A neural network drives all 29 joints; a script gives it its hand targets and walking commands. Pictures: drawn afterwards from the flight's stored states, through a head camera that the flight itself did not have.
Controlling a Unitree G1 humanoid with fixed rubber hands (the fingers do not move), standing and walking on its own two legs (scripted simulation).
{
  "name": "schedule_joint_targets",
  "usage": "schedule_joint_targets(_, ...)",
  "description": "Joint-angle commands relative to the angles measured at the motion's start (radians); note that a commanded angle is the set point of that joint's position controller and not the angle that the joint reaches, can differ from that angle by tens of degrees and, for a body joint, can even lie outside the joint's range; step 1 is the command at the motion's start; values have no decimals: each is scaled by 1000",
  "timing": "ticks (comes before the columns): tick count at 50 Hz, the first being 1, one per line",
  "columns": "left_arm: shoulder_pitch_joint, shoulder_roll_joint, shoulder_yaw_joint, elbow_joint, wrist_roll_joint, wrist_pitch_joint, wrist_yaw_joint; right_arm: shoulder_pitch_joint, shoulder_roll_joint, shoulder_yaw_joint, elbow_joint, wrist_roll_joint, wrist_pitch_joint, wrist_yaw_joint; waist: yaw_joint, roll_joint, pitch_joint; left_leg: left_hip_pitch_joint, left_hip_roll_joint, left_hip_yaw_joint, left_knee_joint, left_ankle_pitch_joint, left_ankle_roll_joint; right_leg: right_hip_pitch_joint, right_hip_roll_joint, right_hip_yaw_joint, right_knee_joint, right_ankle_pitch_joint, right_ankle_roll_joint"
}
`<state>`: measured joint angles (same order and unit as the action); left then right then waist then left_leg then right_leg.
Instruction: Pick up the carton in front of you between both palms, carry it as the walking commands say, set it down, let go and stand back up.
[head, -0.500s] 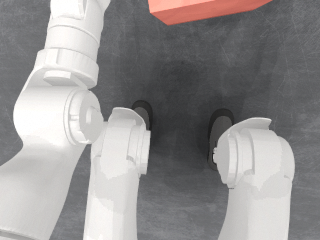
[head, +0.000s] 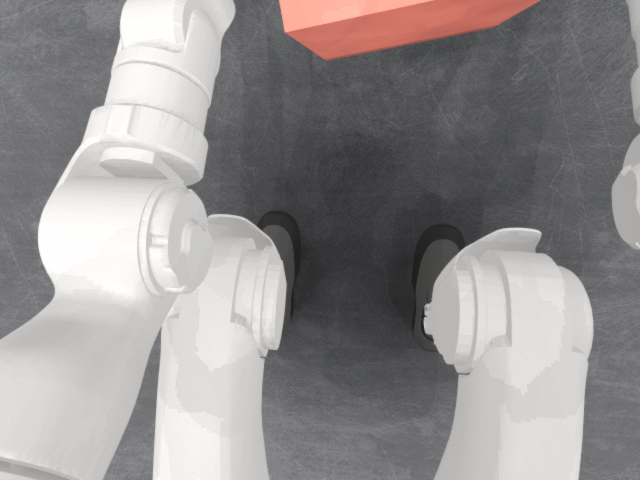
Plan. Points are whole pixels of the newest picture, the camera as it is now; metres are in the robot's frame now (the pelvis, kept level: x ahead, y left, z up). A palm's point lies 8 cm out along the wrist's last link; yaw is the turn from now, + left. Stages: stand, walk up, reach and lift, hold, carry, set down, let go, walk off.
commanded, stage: reach and lift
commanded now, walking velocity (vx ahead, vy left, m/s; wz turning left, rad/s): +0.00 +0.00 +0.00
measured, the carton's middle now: out of the picture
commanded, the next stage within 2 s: none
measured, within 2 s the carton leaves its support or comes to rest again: leaves its support in 0.42 s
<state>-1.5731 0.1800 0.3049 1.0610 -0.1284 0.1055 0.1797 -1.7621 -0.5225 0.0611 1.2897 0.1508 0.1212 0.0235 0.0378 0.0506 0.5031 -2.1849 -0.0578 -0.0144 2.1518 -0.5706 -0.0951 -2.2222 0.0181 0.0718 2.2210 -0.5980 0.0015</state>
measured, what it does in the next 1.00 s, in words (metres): rises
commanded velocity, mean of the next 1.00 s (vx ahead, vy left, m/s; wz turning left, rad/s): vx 0.00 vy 0.00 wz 0.00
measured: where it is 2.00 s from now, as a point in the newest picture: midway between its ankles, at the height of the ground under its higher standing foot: (351, 298)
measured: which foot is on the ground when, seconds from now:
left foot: down 0.00-1.00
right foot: down 0.00-1.00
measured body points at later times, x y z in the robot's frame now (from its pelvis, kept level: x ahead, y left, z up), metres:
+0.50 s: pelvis +0.01 +0.00 +0.00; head +0.38 -0.06 +0.26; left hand +0.57 +0.10 -0.15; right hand +0.59 -0.20 -0.15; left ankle +0.13 +0.14 -0.34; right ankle +0.10 -0.12 -0.34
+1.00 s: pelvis -0.01 +0.01 +0.11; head +0.28 -0.04 +0.45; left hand +0.53 +0.11 +0.04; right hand +0.53 -0.20 +0.04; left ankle +0.13 +0.15 -0.34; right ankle +0.10 -0.12 -0.34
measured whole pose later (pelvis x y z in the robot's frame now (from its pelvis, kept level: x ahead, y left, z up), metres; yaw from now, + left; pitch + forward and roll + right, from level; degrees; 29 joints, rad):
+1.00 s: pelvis -0.01 +0.01 +0.11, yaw -4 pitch +44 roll +3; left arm -1.14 -0.07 0.61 0.60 0.23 0.41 0.11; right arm -1.26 -0.12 -0.42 0.81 -0.28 0.41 0.03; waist 0.02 0.02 -0.09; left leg -2.04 -0.12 -0.09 1.73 -0.47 -0.11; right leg -2.07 0.11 0.11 1.76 -0.45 0.06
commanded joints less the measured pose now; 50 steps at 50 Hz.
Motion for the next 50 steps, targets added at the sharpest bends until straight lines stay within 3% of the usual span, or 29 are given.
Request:
schedule_joint_targets(1,-312,-62,-14,-110,23,-4,-25,-349,113,20,-107,-9,-3,35,23,-135,-1174,602,-43,115,-99,306,35,570,10,-44,-207,268,8)
schedule_joint_targets(3,-326,-180,16,-121,72,11,-53,-358,248,14,-111,-35,15,71,42,-140,-1134,623,-58,120,-91,288,44,565,25,-49,-204,245,13)
schedule_joint_targets(4,-394,-377,-35,-136,76,26,-97,-397,462,54,-129,-40,26,116,28,-147,-1101,601,-68,119,-88,286,50,557,36,-50,-205,261,10)
schedule_joint_targets(6,-457,-642,-56,-141,111,60,-187,-353,746,36,-133,-76,54,206,10,-145,-1029,541,-80,119,-80,247,57,520,50,-58,-190,261,2)
schedule_joint_targets(8,-463,-775,-80,-156,114,87,-248,-291,893,3,-150,-92,75,261,-5,-127,-1013,494,-81,123,-77,245,60,482,56,-71,-182,267,-9)
schedule_joint_targets(10,-463,-842,-102,-173,98,101,-280,-261,966,-15,-185,-98,90,284,-23,-113,-1028,466,-84,125,-75,270,63,464,61,-84,-177,295,-16)
schedule_joint_targets(14,-479,-916,-165,-211,40,114,-296,-247,1029,4,-263,-82,106,289,-43,-86,-1123,440,-89,133,-62,325,63,509,59,-84,-171,368,-24)
schedule_joint_targets(17,-515,-970,-238,-258,-23,113,-289,-283,1089,56,-353,-46,109,278,-53,-108,-1295,454,-93,139,-50,404,63,625,62,-82,-163,492,-18)
schedule_joint_targets(21,-580,-1036,-358,-409,-92,121,-260,-341,1184,149,-550,17,121,244,-57,-153,-1735,539,-108,156,-68,534,53,904,69,-85,-164,735,-5)
schedule_joint_targets(24,-611,-1076,-415,-530,-99,148,-247,-330,1272,190,-674,34,153,221,-48,-184,-2051,583,-119,166,-114,585,47,1100,84,-98,-176,868,7)
schedule_joint_targets(26,-604,-1092,-440,-597,-69,167,-235,-283,1337,198,-690,24,177,204,-23,-180,-2114,629,-125,171,-155,570,50,1068,105,-115,-215,797,20)
schedule_joint_targets(28,-555,-1104,-425,-590,-27,186,-241,-193,1381,168,-632,-17,203,205,-10,-176,-1987,588,-128,169,-200,511,50,982,116,-122,-271,708,27)
schedule_joint_targets(33,-404,-1106,-227,-379,153,231,-289,-51,1378,-53,-368,-198,237,231,-5,-154,-1504,457,-122,158,-334,210,51,634,122,-142,-444,283,25)
schedule_joint_targets(35,-370,-1096,-147,-327,214,244,-297,-55,1355,-125,-320,-253,241,238,4,-146,-1426,462,-120,153,-384,151,55,569,124,-147,-494,184,16)
schedule_joint_targets(38,-380,-1097,-108,-311,249,247,-303,-75,1350,-186,-305,-294,240,244,1,-131,-1441,501,-119,145,-445,131,56,570,131,-152,-542,154,8)
schedule_joint_targets(42,-405,-1123,-128,-333,246,252,-314,-92,1368,-201,-330,-308,244,245,-14,-114,-1535,559,-120,142,-504,128,53,648,135,-157,-594,161,7)
schedule_joint_targets(50,-369,-1239,-290,-431,168,298,-351,-62,1491,-66,-478,-242,286,251,-35,-101,-1809,731,-129,152,-592,217,46,894,136,-162,-675,278,21)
